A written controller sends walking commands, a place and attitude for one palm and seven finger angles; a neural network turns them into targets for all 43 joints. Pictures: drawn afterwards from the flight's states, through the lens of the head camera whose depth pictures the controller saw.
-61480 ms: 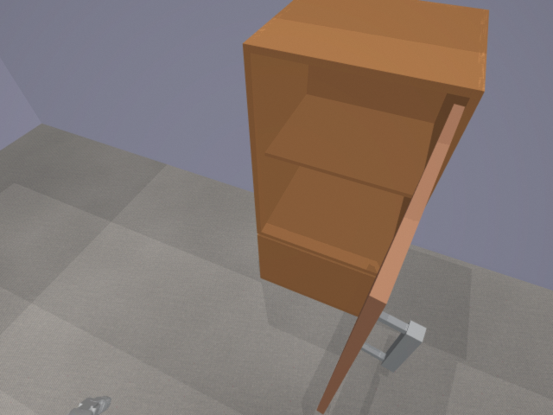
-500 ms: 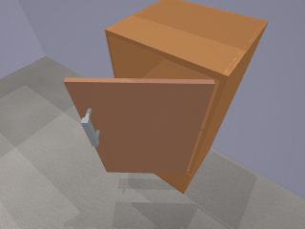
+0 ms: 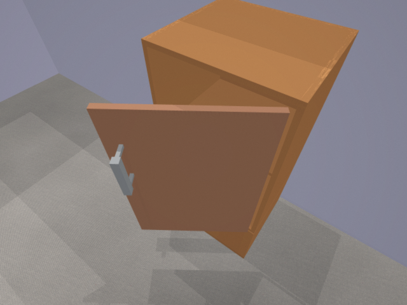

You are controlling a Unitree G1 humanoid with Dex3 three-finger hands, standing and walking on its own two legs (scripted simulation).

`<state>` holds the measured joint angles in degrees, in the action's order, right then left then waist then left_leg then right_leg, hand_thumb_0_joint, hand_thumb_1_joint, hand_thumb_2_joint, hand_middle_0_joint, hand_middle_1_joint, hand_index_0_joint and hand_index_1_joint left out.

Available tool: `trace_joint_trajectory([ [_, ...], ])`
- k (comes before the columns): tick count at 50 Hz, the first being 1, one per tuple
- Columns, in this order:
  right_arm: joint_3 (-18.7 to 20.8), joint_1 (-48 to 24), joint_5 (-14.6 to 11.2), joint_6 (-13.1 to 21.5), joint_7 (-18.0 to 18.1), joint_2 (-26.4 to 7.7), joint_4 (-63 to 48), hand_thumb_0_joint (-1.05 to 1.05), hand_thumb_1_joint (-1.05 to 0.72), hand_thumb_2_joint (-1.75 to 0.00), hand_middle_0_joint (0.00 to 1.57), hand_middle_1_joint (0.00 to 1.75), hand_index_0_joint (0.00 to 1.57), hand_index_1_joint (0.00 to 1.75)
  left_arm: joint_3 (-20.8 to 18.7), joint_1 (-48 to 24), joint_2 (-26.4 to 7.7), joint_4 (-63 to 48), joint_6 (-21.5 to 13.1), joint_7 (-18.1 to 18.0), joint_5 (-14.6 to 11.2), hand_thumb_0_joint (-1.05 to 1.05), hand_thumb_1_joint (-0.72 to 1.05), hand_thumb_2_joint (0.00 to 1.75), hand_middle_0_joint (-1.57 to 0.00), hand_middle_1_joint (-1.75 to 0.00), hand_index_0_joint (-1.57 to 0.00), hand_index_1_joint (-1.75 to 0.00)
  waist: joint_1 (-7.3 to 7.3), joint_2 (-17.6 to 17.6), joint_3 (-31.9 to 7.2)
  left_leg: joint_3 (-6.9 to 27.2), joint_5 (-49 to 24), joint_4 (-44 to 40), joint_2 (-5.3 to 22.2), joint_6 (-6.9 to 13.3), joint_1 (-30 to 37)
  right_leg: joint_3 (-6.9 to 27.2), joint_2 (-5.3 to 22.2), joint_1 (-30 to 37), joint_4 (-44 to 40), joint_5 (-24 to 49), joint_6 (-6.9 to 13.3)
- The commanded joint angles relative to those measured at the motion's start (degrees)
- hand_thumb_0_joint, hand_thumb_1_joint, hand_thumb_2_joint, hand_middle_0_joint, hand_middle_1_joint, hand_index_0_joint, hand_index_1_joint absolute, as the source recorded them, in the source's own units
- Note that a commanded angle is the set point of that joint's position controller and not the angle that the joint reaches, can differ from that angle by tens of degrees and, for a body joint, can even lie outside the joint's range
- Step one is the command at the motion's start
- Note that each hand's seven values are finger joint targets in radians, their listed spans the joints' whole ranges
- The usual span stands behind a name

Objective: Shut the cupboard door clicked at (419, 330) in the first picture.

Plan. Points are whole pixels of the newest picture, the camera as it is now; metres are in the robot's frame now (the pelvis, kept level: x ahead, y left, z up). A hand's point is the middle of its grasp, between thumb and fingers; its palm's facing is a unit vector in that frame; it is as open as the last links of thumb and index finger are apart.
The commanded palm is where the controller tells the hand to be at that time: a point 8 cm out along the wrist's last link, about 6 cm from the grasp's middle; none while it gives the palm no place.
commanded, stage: come to a stop and stand still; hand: left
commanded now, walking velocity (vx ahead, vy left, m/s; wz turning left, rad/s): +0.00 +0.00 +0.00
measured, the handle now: (124, 170) +0.40 +0.23 -0.01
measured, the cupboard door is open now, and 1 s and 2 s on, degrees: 34 34 34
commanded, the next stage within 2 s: look again from close up in 0.98 s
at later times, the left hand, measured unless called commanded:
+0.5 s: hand out of the picture -0.01 +0.21 -0.18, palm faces +0.03 -0.98 -0.20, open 7.4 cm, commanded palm none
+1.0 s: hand out of the picture -0.05 +0.20 -0.18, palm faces +0.05 -0.99 -0.14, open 7.4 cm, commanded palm none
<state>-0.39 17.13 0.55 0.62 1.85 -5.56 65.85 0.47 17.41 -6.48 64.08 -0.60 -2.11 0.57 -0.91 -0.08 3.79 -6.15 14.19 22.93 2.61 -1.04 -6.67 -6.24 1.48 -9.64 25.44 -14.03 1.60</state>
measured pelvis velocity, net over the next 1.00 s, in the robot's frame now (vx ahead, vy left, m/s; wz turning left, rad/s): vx -0.03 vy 0.05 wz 0.01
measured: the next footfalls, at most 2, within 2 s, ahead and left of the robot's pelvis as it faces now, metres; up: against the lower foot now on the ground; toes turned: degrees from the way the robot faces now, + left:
none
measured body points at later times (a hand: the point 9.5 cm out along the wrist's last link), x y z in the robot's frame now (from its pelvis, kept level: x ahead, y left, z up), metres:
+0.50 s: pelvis -0.03 +0.04 +0.00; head -0.04 +0.04 +0.45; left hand -0.02 +0.27 -0.16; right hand -0.02 -0.18 -0.16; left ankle -0.02 +0.13 -0.74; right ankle +0.00 -0.10 -0.74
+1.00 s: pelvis -0.03 +0.05 +0.00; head -0.02 +0.06 +0.45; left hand -0.05 +0.26 -0.17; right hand -0.03 -0.16 -0.16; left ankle -0.02 +0.13 -0.74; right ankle +0.00 -0.10 -0.74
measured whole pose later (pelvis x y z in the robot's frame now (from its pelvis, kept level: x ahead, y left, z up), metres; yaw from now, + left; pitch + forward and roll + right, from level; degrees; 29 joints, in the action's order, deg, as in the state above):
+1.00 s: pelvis -0.03 +0.05 +0.00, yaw +1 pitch -2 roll +0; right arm -0.6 17.4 0.4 0.7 0.9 -7.3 64.1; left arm 1.0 19.0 -6.6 63.8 -0.3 -2.2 1.0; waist -0.6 -0.9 2.5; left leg -7.0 13.5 24.7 -1.5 3.6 -9.2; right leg -5.1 5.6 -11.1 25.3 -11.4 -2.5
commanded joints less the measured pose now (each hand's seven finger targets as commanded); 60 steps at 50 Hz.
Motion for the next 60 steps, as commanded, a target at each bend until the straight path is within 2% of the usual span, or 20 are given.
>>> trace_joint_trajectory([
  [1,0.54,4.73,0.05,0.89,0.38,-3.4,-1.09,0.0,-0.9,-0.9,0.2,0.3,0.2,0.3,-0.69,4.55,-4.55,-1.21,-0.67,-0.05,-0.11,0.0,0.9,0.9,-0.2,-0.3,-0.2,-0.3,0.24,-0.21,2.42,4.03,-6.91,-4.32,3.88,2.0,-2.74,6.25,5.15,-1.19,-5.57,7.52,0.64],
  [4,0.51,4.61,0.07,0.87,0.37,-3.75,-1.18,0.0,-0.9,-0.9,0.2,0.3,0.2,0.3,-0.71,4.71,-4.56,-1.11,-0.66,-0.07,-0.2,0.0,0.9,0.9,-0.2,-0.3,-0.2,-0.3,0.21,0.09,1.88,4.04,-6.94,-4.09,3.8,1.97,-2.72,6.29,5.29,-1.2,-5.5,7.23,0.62],
  [5,1.31,-3.08,-0.73,1.53,-0.36,-8.31,-5.19,0.0,-0.9,-0.9,0.2,0.3,0.2,0.3,-1.05,7.56,-8.19,1.09,-2.04,-2.24,0.61,0.0,0.9,0.9,-0.2,-0.3,-0.2,-0.3,-1.57,-1.66,-0.37,2.54,-8.49,9.45,4.55,0.18,-7.44,10.11,9.47,-0.03,-3.78,35.13,-0.79],
  [6,1.15,0.04,-0.7,1.55,-0.11,-5.64,-6.55,0.0,-0.9,-0.9,0.2,0.3,0.2,0.3,-1.42,6.48,-10.66,0.49,-2.4,-2.21,0.43,0.0,0.9,0.9,-0.2,-0.3,-0.2,-0.3,2.08,-0.85,-5.87,1.42,-7.83,8.46,1.55,-0.34,-6.39,9.12,12.02,7.05,0.7,59.58,1.03],
  [7,1.38,4.22,-0.53,1.52,-0.1,-4.67,-6.09,0.0,-0.9,-0.9,0.2,0.3,0.2,0.3,-1.61,6.85,-9.77,-0.82,-2.45,-2.16,-0.15,0.0,0.9,0.9,-0.2,-0.3,-0.2,-0.3,2.19,-3.55,-11.25,2.26,-1.19,6.92,1.66,0.88,-4.95,8.14,11.64,9.0,2.82,51.54,2.09],
  [8,1.53,4.56,-0.46,1.34,0.06,-5.14,-5.88,0.0,-0.9,-0.9,0.2,0.3,0.2,0.3,-1.12,5.2,-8.24,-1.46,-2.07,-1.99,-0.22,0.0,0.9,0.9,-0.2,-0.3,-0.2,-0.3,2.56,-3.53,-12.38,2.73,-1.75,5.93,2.07,1.17,-3.78,7.16,10.22,8.1,2.83,41.43,2.16],
  [9,1.56,4.24,-0.39,0.88,0.06,-5.52,-5.63,0.0,-0.9,-0.9,0.2,0.3,0.2,0.3,-0.84,3.97,-7.5,-2.16,-1.75,-1.66,-0.17,0.0,0.9,0.9,-0.2,-0.3,-0.2,-0.3,2.55,-4.04,-9.53,3.19,-1.46,4.88,2.55,1.3,-3.86,7.18,9.05,4.38,1.01,28.22,1.89],
  [10,1.57,3.97,-0.17,0.55,-0.07,-5.73,-5.35,0.0,-0.9,-0.9,0.2,0.3,0.2,0.3,-0.74,2.59,-7.03,-2.62,-1.49,-1.25,0.06,0.0,0.9,0.9,-0.2,-0.3,-0.2,-0.3,2.53,-2.19,-4.96,3.75,-1.84,3.4,2.74,1.46,-4.95,6.74,7.93,0.46,-0.73,16.84,1.55],
  [11,1.33,3.16,0.06,0.49,-0.18,-5.34,-5.64,0.0,-0.9,-0.9,0.2,0.3,0.2,0.3,-0.57,1.63,-6.76,-2.9,-0.9,-1.1,0.14,0.0,0.9,0.9,-0.2,-0.3,-0.2,-0.3,2.07,0.37,-0.04,4.49,-2.59,1.62,3.35,1.86,-6.33,6.22,6.62,-3.05,-1.6,9.31,1.35],
  [12,1.22,2.76,0.08,0.31,-0.38,-5.95,-5.95,0.0,-0.9,-0.9,0.2,0.3,0.2,0.3,-0.39,1.88,-6.5,-3.13,-0.69,-0.85,0.22,0.0,0.9,0.9,-0.2,-0.3,-0.2,-0.3,1.71,0.79,3.55,5.45,-0.28,0.14,3.38,2.11,-9.08,6.25,5.67,-4.89,-2.82,1.9,0.89],
  [14,1.25,2.62,0.23,0.13,-0.69,-6.75,-6.75,0.0,-0.9,-0.9,0.2,0.3,0.2,0.3,-0.43,2.28,-6.66,-3.5,-0.54,-0.54,0.33,0.0,0.9,0.9,-0.2,-0.3,-0.2,-0.3,1.56,-0.38,5.79,6.19,3.75,-1.69,2.98,2.38,-11.28,6.89,5.03,-6.64,-4.24,-4.83,0.75],
  [21,1.16,2.83,0.37,0.77,-0.81,-8.51,-7.41,0.0,-0.9,-0.9,0.2,0.3,0.2,0.3,-0.34,2.36,-7.16,-4.78,-0.21,-0.12,0.39,0.0,0.9,0.9,-0.2,-0.3,-0.2,-0.3,0.85,1.75,3.43,8.6,6.46,-6.42,3.66,3.27,-12.41,4.99,4.66,-2.48,-2.63,-1.16,-0.02],
  [27,1.01,2.69,0.3,0.92,-0.89,-9.4,-7.15,0.0,-0.9,-0.9,0.2,0.3,0.2,0.3,-0.29,2.74,-7.1,-4.84,-0.14,0.01,0.34,0.0,0.9,0.9,-0.2,-0.3,-0.2,-0.3,0.56,0.87,2.31,9.34,6.55,-7.66,3.67,3.37,-12.16,4.67,4.89,-0.76,-2.38,0.97,-0.38],
  [32,1.04,2.91,0.17,0.87,-0.94,-9.17,-6.44,0.0,-0.9,-0.9,0.2,0.3,0.2,0.3,-0.23,3.46,-6.72,-4.31,-0.22,-0.01,0.36,0.0,0.9,0.9,-0.2,-0.3,-0.2,-0.3,0.64,0.17,1.85,9.18,6.29,-7.91,3.59,3.39,-11.05,4.6,5.19,-0.93,-2.79,1.39,-0.55],
  [35,0.97,3.33,0.05,0.98,-0.9,-8.74,-5.72,0.0,-0.9,-0.9,0.2,0.3,0.2,0.3,-0.21,3.76,-6.42,-3.65,-0.42,-0.06,0.31,0.0,0.9,0.9,-0.2,-0.3,-0.2,-0.3,0.8,-0.77,1.28,8.46,3.69,-7.16,3.37,3.3,-9.72,4.79,5.57,-0.95,-3.2,2.37,-0.62],
  [37,0.94,3.33,0.03,1.11,-0.77,-8.57,-5.29,0.0,-0.9,-0.9,0.2,0.3,0.2,0.3,-0.21,3.95,-6.12,-3.36,-0.36,-0.07,0.27,0.0,0.9,0.9,-0.2,-0.3,-0.2,-0.3,0.71,0.56,1.3,8.48,2.59,-7.2,3.46,3.42,-9.33,4.6,5.52,-0.84,-3.07,3.04,-0.65],
  [41,0.79,3.74,-0.11,1.19,-0.61,-7.78,-4.43,0.0,-0.9,-0.9,0.2,0.3,0.2,0.3,-0.19,4.55,-5.74,-2.47,-0.49,-0.17,0.29,0.0,0.9,0.9,-0.2,-0.3,-0.2,-0.3,0.79,-0.73,1.35,7.78,-0.71,-6.45,3.38,3.46,-7.78,4.63,5.69,-1.01,-3.37,4.24,-0.72],
  [49,0.76,3.54,-0.15,1.16,-0.45,-7.13,-3.39,0.0,-0.9,-0.9,0.2,0.3,0.2,0.3,-0.34,5.3,-4.69,-1.46,-0.42,-0.3,0.3,0.0,0.9,0.9,-0.2,-0.3,-0.2,-0.3,0.76,0.53,2.18,7.58,-0.4,-6.76,3.27,3.24,-7.85,4.54,5.86,-1.27,-3.63,3.95,-0.82],
  [57,0.8,3.71,-0.17,1.28,-0.23,-6.52,-2.78,0.0,-0.9,-0.9,0.2,0.3,0.2,0.3,-0.52,5.28,-4.29,-1.17,-0.42,-0.42,0.35,0.0,0.9,0.9,-0.2,-0.3,-0.2,-0.3,0.64,0.32,2.06,7.19,-3.96,-6.21,3.31,3.29,-7.04,4.4,6.02,-0.64,-3.68,5.64,-0.91],
  [60,0.75,3.6,-0.17,1.14,-0.3,-6.3,-2.53,0.0,-0.9,-0.9,0.2,0.3,0.2,0.3,-0.51,5.46,-4.27,-1.12,-0.44,-0.43,0.31,0.0,0.9,0.9,-0.2,-0.3,-0.2,-0.3,0.59,-0.08,2.4,7.04,-2.54,-6.38,3.13,3.14,-7.2,4.6,6.02,-0.73,-4.13,4.88,-0.9],
])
